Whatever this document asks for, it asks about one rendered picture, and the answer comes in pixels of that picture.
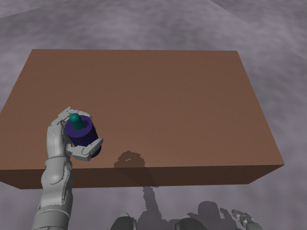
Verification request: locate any left robot hand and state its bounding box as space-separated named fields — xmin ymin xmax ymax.
xmin=47 ymin=107 xmax=103 ymax=162

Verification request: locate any left robot arm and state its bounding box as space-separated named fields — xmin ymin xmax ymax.
xmin=31 ymin=156 xmax=75 ymax=230

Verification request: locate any bottle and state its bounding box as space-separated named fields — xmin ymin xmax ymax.
xmin=65 ymin=113 xmax=101 ymax=158

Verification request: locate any right robot hand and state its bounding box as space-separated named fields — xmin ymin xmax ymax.
xmin=232 ymin=209 xmax=263 ymax=230

